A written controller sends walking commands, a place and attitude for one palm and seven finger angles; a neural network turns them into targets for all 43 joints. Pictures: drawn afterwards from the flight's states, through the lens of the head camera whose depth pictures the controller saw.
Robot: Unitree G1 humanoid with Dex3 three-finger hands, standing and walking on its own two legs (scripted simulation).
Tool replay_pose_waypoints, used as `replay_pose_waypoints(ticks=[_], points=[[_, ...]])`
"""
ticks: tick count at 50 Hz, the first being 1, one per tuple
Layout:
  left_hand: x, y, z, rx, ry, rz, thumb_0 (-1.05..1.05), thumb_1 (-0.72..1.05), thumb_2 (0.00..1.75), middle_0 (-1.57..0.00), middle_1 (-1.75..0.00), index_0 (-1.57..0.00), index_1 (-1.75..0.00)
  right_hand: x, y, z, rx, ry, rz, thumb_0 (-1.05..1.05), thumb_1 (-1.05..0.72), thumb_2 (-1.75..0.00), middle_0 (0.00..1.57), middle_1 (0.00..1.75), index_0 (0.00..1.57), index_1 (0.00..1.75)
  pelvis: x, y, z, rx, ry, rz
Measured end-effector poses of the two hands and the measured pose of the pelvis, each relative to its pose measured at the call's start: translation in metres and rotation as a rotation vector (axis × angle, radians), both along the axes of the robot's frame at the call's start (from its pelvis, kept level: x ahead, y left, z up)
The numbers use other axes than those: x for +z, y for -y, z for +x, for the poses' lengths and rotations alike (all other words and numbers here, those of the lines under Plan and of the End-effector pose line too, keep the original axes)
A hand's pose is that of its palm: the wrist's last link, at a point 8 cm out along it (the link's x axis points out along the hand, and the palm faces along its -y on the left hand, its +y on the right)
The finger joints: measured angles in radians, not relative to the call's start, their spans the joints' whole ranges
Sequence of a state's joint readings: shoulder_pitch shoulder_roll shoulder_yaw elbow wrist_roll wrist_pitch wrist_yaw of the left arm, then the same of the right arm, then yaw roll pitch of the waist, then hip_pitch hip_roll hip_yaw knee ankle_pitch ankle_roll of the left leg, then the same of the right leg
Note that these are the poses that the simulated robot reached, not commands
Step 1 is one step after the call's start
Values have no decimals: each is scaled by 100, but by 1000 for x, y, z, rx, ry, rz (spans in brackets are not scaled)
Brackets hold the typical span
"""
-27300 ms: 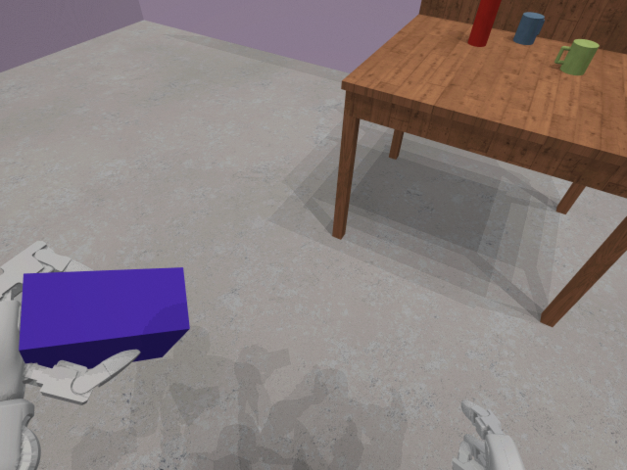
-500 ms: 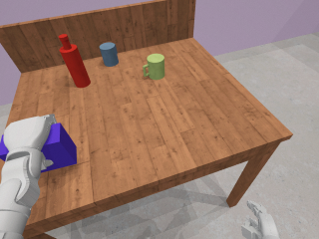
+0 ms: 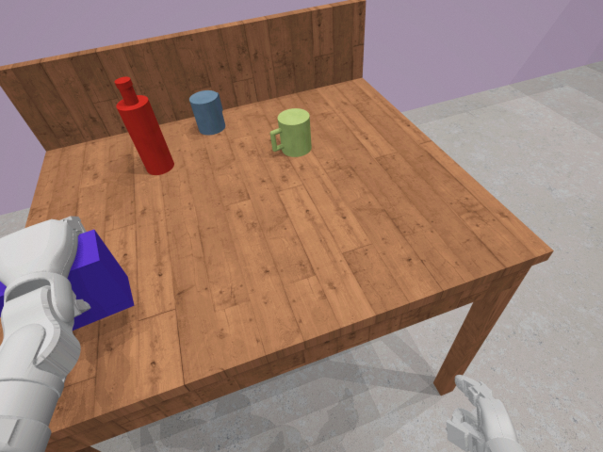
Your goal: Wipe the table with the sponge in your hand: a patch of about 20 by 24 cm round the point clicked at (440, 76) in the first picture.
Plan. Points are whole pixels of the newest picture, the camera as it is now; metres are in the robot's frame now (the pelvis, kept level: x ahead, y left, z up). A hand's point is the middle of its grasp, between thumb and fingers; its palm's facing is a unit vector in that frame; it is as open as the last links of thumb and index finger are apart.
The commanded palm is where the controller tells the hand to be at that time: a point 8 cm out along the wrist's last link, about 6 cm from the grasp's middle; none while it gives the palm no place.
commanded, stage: move the sponge above the wiping area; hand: left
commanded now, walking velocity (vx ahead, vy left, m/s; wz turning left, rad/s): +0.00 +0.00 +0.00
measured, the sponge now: (73, 295) +0.28 +0.37 +0.06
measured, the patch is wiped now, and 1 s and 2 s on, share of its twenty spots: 0.00 0.00 0.00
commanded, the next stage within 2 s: none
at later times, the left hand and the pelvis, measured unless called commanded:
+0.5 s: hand (72, 297) +0.27 +0.36 +0.07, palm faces -0.10 -0.07 -0.99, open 9.7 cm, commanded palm +0.25 +0.32 +0.13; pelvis +0.00 +0.01 +0.00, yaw +1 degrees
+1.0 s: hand (95, 318) +0.26 +0.33 +0.04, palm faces -0.25 -0.14 -0.96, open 9.6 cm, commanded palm +0.25 +0.32 +0.14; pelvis +0.00 +0.00 +0.00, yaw +2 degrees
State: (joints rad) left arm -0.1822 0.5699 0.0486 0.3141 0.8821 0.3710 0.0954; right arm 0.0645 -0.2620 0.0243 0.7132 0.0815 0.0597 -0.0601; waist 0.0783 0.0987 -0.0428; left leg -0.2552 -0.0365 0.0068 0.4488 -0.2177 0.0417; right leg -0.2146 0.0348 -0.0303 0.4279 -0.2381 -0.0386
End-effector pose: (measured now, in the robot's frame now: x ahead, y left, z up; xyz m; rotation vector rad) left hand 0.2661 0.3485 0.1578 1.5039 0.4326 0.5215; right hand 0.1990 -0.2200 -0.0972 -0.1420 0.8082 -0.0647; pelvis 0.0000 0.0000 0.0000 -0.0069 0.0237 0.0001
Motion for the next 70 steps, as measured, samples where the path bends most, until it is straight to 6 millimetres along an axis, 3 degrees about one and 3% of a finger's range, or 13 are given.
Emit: replay_pose_waypoints(ticks=[8, 13, 19, 24, 31, 35, 42, 46, 51, 56, 63, 67, 70], points=[[-63, 20, -6, -156, -299, -147, 0, -46, 105, -77, -132, -79, -132, 4, 4, -2, 27, 3, -77, 1, -91, -90, 20, 29, 20, 30, -1, -4, -3, 27, 2, -9], [-33, 51, 3, -409, -77, -17, 0, -46, 105, -77, -132, -79, -132, 4, 2, -7, 21, 3, -110, 1, -91, -90, 20, 29, 20, 30, -2, -7, 0, 11, 0, -12], [2, 14, 11, -152, 91, 12, 0, -46, 105, -77, -132, -79, -132, -4, -5, -9, -8, -29, -29, 1, -91, -90, 20, 29, 20, 30, -1, -9, 1, -8, -10, -5], [-21, -4, -2, 34, -108, -50, 0, -46, 105, -77, -132, -79, -132, -3, -8, -3, 3, -24, 8, 1, -91, -90, 20, 29, 20, 30, 0, -11, 2, 8, -9, -4], [-62, 48, -12, -281, -220, -147, 0, -46, 105, -77, -131, -79, -132, 7, -12, 11, 56, 28, -66, 1, -91, -90, 20, 29, 20, 30, -1, -10, 2, 25, 10, -8], [-38, 56, -3, -369, -61, -16, 0, -46, 105, -77, -131, -79, -131, 11, -14, 15, 63, 45, -79, 1, -91, -90, 20, 29, 20, 30, -2, -5, 1, 14, 11, -7], [12, 5, 1, -22, 74, 27, 0, -46, 105, -77, -131, -79, -131, 5, -12, 16, 37, 26, 2, 1, -91, -90, 20, 29, 20, 30, 1, -2, 2, 3, 3, -2], [-14, -6, -8, 91, -139, -51, 0, -46, 105, -77, -131, -79, -132, 4, -5, 14, 30, 18, 13, 1, -91, -90, 20, 29, 20, 30, 1, -1, 2, 21, 1, -2], [-62, 32, -12, -145, -303, -170, 0, -46, 105, -77, -131, -79, -132, 5, 6, 7, 42, 17, -57, 1, -91, -90, 20, 29, 20, 30, -1, 1, 1, 27, 7, -6], [-34, 63, -10, -401, -81, -28, 0, -45, 105, -77, -131, -79, -132, 7, 12, -2, 29, 15, -112, 1, -91, -90, 20, 29, 20, 30, -1, 3, 2, 7, 18, -7], [11, 12, -7, -64, 95, 18, 0, -45, 105, -77, -132, -79, -132, -3, 11, -7, -18, -16, -19, 1, -91, -90, 20, 29, 20, 30, 0, 3, -1, -11, 12, 0], [-15, -7, -18, 91, -112, -49, 0, -45, 105, -77, -132, -79, -132, -2, 10, -5, -12, -12, 1, 1, -91, -90, 20, 29, 20, 30, 0, 3, -3, 8, 11, 0], [-45, 8, -22, 9, -252, -120, 0, -46, 105, -77, -132, -79, -132, 1, 11, -3, 10, 8, -27, 1, -91, -90, 20, 29, 20, 30, -1, 3, -5, 26, 13, -4]])
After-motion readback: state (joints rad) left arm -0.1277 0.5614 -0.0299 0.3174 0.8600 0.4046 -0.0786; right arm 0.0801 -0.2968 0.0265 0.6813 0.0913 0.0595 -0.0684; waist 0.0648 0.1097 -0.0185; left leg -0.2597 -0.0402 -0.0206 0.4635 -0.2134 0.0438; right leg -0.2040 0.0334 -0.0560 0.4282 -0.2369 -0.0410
